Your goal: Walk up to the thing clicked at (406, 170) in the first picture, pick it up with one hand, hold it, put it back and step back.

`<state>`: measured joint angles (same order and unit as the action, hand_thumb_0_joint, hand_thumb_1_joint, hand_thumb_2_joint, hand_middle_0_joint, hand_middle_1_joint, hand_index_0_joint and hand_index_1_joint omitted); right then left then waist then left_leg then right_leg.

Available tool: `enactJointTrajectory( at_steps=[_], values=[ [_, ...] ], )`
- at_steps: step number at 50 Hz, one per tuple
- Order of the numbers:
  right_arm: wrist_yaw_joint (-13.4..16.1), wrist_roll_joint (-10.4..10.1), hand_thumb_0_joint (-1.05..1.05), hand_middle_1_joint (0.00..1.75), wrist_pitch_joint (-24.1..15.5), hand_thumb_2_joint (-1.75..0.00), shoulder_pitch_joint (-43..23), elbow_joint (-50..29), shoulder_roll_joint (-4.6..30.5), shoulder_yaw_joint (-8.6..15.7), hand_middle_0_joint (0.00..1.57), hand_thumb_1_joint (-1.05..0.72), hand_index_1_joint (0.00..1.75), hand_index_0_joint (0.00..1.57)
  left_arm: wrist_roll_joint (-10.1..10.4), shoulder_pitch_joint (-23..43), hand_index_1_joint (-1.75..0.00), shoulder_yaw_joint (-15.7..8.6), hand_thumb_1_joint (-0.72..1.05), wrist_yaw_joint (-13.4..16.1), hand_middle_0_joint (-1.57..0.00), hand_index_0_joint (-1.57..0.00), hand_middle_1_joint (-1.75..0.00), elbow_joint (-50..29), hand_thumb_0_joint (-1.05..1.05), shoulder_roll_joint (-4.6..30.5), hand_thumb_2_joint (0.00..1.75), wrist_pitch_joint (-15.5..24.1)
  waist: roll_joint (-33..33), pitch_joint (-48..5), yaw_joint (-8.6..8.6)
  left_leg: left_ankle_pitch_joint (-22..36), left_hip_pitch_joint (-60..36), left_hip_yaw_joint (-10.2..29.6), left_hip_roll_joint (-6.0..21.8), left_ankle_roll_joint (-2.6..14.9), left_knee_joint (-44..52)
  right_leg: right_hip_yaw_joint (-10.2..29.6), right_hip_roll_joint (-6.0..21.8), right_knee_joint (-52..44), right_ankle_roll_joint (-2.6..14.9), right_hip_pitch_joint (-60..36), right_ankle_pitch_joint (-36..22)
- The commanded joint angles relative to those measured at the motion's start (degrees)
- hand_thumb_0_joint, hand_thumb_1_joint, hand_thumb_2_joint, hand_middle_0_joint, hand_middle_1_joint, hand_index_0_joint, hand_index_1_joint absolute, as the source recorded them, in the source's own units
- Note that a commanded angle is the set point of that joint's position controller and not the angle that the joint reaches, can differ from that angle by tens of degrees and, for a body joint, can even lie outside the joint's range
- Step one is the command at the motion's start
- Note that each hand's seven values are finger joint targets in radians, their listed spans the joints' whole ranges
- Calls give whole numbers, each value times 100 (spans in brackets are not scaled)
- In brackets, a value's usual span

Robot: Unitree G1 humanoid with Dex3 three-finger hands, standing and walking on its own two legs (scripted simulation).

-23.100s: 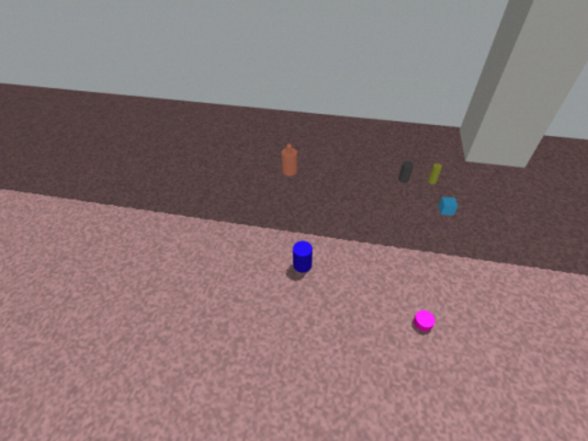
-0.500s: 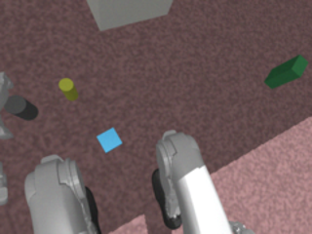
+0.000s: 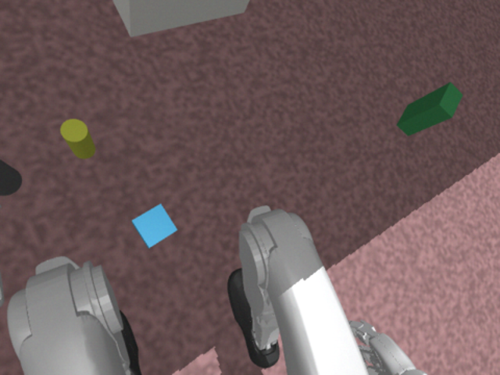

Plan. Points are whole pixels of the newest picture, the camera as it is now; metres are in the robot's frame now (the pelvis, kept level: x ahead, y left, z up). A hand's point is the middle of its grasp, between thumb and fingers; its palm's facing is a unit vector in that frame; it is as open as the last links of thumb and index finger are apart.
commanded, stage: rest palm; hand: left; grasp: from above
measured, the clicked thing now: out of the picture +0.47 +0.32 -0.26
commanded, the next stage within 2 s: close in 0.94 s
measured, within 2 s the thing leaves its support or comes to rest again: neither
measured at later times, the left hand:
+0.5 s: hand out of the picture +0.45 +0.31 -0.22, palm faces -0.43 -0.13 -0.89, open 14.3 cm
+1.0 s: hand out of the picture +0.45 +0.32 -0.24, palm faces -0.43 -0.15 -0.89, open 14.0 cm
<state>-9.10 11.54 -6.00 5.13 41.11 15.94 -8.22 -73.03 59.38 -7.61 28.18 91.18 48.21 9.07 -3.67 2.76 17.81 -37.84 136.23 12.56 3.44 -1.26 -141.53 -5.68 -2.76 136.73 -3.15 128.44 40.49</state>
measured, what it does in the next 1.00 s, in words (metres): stands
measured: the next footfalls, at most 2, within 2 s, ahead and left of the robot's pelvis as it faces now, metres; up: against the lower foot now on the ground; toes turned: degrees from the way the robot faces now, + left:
none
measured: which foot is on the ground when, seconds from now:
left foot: down 0.00-1.00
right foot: down 0.00-1.00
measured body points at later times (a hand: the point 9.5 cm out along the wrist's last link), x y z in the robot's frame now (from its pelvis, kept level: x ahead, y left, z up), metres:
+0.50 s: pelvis +0.00 +0.00 -0.01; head +0.26 +0.10 +0.35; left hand +0.47 +0.32 -0.17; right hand +0.04 -0.26 -0.08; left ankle +0.07 +0.14 -0.28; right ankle +0.10 -0.12 -0.28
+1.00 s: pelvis +0.00 +0.00 -0.01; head +0.27 +0.11 +0.34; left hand +0.47 +0.32 -0.18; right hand +0.04 -0.25 -0.08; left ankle +0.07 +0.14 -0.28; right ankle +0.10 -0.12 -0.28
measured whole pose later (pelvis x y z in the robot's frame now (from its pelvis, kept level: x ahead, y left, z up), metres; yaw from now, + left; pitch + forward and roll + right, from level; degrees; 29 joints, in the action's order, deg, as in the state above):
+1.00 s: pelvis +0.00 +0.00 -0.01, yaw -3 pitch +28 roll -13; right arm -13.6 14.4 -12.3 6.4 40.6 17.4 -13.5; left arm -71.7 57.9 -8.5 31.4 95.0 54.6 11.4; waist -6.6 7.3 19.8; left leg -39.1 135.7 16.1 3.4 -1.5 -145.1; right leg -8.2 -4.1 137.7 -3.7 126.9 40.3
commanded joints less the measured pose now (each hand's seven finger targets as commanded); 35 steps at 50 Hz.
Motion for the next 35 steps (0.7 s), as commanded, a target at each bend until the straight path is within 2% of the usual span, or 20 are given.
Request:
enactJointTrajectory(
  at_steps=[1, 2, 3, 5, 8, 10, 13, 15, 16, 19, 20, 25, 28, 29, 30, 31, 33, 35],
  values=[
    [-3, 50, 0, 30, 5, -90, 1262, 27, 1577, 364, 20, -90, 30, 20, 183, 1398, -99, -148, -54, 101, -6, -6, -99, -793, 0, 1634, 98, -44, 2113, -3964, -17, 1134, -2998, -787, -44, 289, 1117, -566, -186, -1375, 375, -2071, -1798],
    [-5, 47, 0, 30, -1, -90, 1236, 16, 1588, 333, 20, -90, 30, 20, 279, 1258, -99, -146, -55, 91, -6, -5, -98, -687, 0, 1512, 99, -26, 2093, -3944, -31, 1086, -3009, -772, -51, 282, 1142, -589, -178, -1385, 376, -2067, -1733],
    [-12, 37, 0, 30, -17, -90, 1222, 6, 1594, 356, 20, -90, 30, 20, 308, 1397, -99, -191, -55, 78, -6, -5, -99, -894, 0, 1694, 98, 45, 2129, -3944, -2, 979, -2929, -746, -30, 283, 1125, -589, -206, -1386, 387, -2046, -1651],
    [-30, 64, 0, 30, -25, -90, 1292, 20, 1614, 318, 20, -90, 30, 20, 268, 1287, -99, -234, -56, 44, -6, -5, -98, -889, 0, 1792, 99, 114, 2151, -3904, -35, 963, -2881, -730, -34, 274, 1112, -595, -210, -1371, 391, -2130, -1611],
    [-56, 80, 0, 30, -42, -90, 1322, 27, 1635, 285, 20, -89, 30, 20, 318, 1252, -98, -129, -56, 21, -6, -5, -97, -858, 0, 1606, 99, 234, 2190, -3743, 55, 882, -3010, -664, -35, 246, 1146, -698, -220, -1341, 409, -1935, -1512],
    [-71, 71, 0, 30, -82, -90, 1355, 43, 1705, 277, 20, -90, 30, 20, 258, 1411, -97, -192, -58, 60, -6, -4, -96, -1017, 0, 1808, 101, 334, 2329, -3754, 94, 939, -3171, -607, -23, 214, 1132, -749, -229, -1259, 439, -1847, -1546],
    [-101, 117, 0, 30, -91, -90, 1409, 53, 1725, 233, 20, -90, 30, 20, 162, 1093, -97, -384, -57, 169, -7, -5, -95, -808, 0, 1957, 103, 404, 2231, -3739, 27, 1058, -3035, -628, -21, 233, 1084, -743, -254, -1288, 401, -2062, -1684],
    [-116, 133, 0, 30, -108, -90, 1324, 71, 1669, 201, 20, -89, 30, 20, 156, 1173, -97, -153, -56, 219, -7, -5, -95, -637, 0, 1656, 101, 441, 2256, -3615, 74, 875, -2957, -635, -15, 231, 1056, -739, -270, -1323, 405, -1882, -1547],
    [-136, 172, 0, 30, -132, -90, 1317, 59, 1684, 162, 20, -89, 30, 20, 134, 1207, -98, -119, -56, 245, -6, -5, -96, -641, 0, 1686, 101, 443, 2365, -3556, 121, 857, -2958, -639, -14, 226, 1087, -732, -275, -1334, 404, -1954, -1535],
    [-143, 193, 0, 30, -179, -90, 1340, 61, 1779, 167, 20, -89, 30, 20, 74, 1262, -97, -219, -55, 364, -7, -5, -95, -565, 0, 1850, 102, 428, 2344, -3444, 124, 772, -3017, -580, -15, 206, 1112, -837, -262, -1269, 425, -1763, -1416],
    [-159, 204, 0, 30, -209, -90, 1305, 57, 1772, 165, 20, -89, 30, 20, 33, 1362, -96, -130, -55, 376, -7, -5, -95, -582, 0, 1827, 102, 418, 2402, -3376, 181, 718, -3052, -568, -14, 197, 1117, -847, -269, -1239, 434, -1664, -1356],
    [-205, 249, 0, 30, -322, -90, 1260, 86, 1814, 121, 20, -89, 30, 20, 16, 1328, -98, -172, -53, 553, -9, -7, -96, -453, 0, 1808, 104, 353, 2395, -3450, 200, 913, -3062, -566, 6, 193, 1059, -866, -298, -1254, 403, -1816, -1574],
    [-250, 263, 0, 30, -412, -90, 1233, 70, 1854, 150, 20, -89, 30, 20, -33, 1411, -98, -125, -53, 565, -8, -6, -97, -287, 0, 1871, 101, 258, 2413, -3242, 257, 810, -3021, -561, 20, 191, 1021, -874, -293, -1202, 413, -1635, -1467],
    [-245, 258, 0, 30, -421, -90, 1144, 45, 1834, 131, 20, -90, 30, 20, 16, 1423, -98, -112, -53, 574, -8, -7, -96, -301, 0, 1842, 101, 245, 2410, -3315, 220, 749, -2974, -560, 24, 198, 1026, -851, -310, -1248, 414, -1679, -1429],
    [-252, 237, 0, 30, -455, -90, 1110, 35, 1807, 108, 20, -90, 30, 20, 81, 1484, -98, 20, -53, 569, -8, -7, -97, -250, 0, 1683, 101, 239, 2426, -3212, 247, 625, -2922, -567, 12, 193, 1053, -860, -299, -1255, 424, -1616, -1312],
    [-258, 247, 0, 30, -479, -90, 1106, 31, 1850, 113, 20, -90, 30, 20, 81, 1488, -98, -18, -52, 576, -8, -7, -98, -349, 0, 1782, 100, 236, 2470, -3244, 249, 667, -2995, -550, 24, 187, 1064, -885, -298, -1271, 412, -1656, -1341],
    [-273, 245, 0, 30, -509, -90, 1120, 34, 1863, 95, 20, -90, 30, 20, 83, 1405, -98, 44, -53, 555, -7, -6, -98, -290, 0, 1749, 99, 189, 2432, -3313, 235, 682, -2984, -558, 18, 194, 1038, -871, -315, -1265, 410, -1713, -1370],
    [-274, 238, 0, 30, -517, -90, 1137, 29, 1896, 103, 20, -90, 30, 20, 115, 1315, -99, -126, -51, 578, -9, -8, -99, -289, 0, 1963, 99, 184, 2444, -3317, 199, 720, -2956, -542, 22, 195, 1048, -881, -307, -1244, 410, -1791, -1396]
  ],
)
